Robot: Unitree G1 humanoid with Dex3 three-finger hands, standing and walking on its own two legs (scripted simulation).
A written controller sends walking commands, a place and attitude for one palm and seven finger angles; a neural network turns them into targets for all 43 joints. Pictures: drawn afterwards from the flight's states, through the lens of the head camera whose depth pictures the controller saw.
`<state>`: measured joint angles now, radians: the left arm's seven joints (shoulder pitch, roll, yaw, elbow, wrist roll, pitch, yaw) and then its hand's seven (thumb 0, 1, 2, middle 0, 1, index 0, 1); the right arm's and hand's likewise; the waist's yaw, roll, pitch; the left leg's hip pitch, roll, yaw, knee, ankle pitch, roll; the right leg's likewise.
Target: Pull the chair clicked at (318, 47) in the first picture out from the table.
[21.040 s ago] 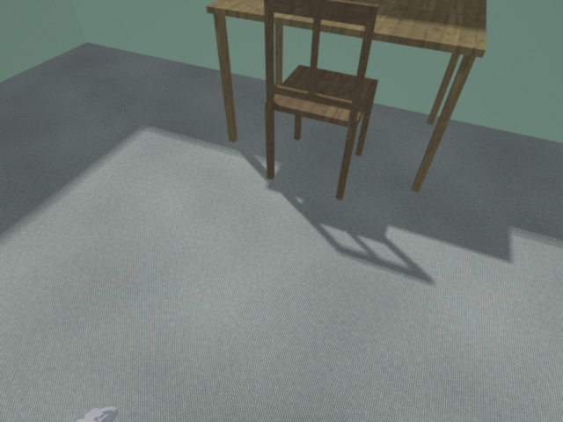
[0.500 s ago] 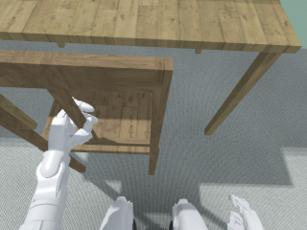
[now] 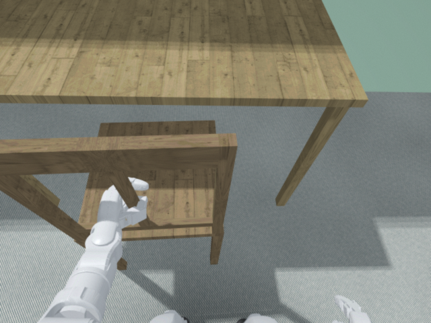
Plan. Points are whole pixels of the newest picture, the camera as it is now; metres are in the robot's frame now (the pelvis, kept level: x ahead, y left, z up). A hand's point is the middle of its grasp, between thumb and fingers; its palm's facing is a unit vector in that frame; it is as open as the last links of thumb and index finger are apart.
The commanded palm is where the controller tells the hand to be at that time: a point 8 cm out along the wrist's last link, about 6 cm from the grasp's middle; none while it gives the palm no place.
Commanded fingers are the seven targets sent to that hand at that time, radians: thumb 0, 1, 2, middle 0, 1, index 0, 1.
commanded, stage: step backward, pulling the chair out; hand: left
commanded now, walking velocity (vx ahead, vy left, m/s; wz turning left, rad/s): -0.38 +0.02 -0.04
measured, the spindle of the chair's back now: (132, 200) +0.36 +0.18 -0.07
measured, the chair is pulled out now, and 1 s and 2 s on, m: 0.06 0.18 0.30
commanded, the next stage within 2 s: none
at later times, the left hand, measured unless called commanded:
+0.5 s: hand (153, 260) +0.24 +0.12 -0.07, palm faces -0.02 -0.99 -0.15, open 5.3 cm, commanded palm +0.24 +0.17 -0.06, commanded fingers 0.00 0.90 0.90 -0.50 -1.45 -0.50 -1.45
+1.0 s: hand (152, 269) +0.22 +0.12 -0.07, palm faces -0.03 -0.98 -0.18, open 5.4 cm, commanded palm +0.20 +0.18 -0.06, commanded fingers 0.00 0.90 0.90 -0.50 -1.45 -0.50 -1.45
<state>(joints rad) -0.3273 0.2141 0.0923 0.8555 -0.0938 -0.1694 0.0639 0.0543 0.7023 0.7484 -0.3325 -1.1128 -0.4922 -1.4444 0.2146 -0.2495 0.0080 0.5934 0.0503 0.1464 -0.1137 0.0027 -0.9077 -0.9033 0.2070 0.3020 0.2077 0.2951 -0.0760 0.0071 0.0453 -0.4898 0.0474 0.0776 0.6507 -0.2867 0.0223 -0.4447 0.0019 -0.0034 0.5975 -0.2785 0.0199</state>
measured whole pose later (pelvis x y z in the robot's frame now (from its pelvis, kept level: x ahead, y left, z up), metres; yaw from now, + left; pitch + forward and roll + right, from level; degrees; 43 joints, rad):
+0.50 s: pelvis -0.06 +0.01 +0.00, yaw -2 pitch +2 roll -1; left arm -0.26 0.11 -0.03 0.93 -0.07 -0.24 0.10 0.02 0.68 0.75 -0.31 -1.15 -0.50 -1.44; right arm 0.24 -0.25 0.01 0.67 0.06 0.08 -0.14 0.00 -0.91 -0.90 0.21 0.30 0.21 0.29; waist -0.04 0.05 0.07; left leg -0.42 0.04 0.12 0.54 -0.15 0.04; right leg -0.40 -0.01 0.03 0.52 -0.17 0.03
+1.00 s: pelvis -0.10 +0.01 +0.00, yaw +1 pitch +3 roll +2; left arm -0.30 0.11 -0.02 0.84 -0.03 -0.17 0.11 0.02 0.65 0.77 -0.31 -1.22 -0.50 -1.44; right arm 0.23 -0.31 -0.02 0.71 0.03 0.02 -0.12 0.00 -0.91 -0.90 0.21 0.30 0.21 0.29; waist -0.08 0.01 0.09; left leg -0.30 0.02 -0.02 0.57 -0.30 -0.04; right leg -0.52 -0.10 -0.01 0.59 -0.12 0.04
